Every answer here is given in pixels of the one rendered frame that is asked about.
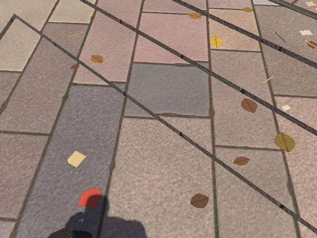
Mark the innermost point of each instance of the robot left hand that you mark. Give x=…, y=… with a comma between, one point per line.
x=64, y=233

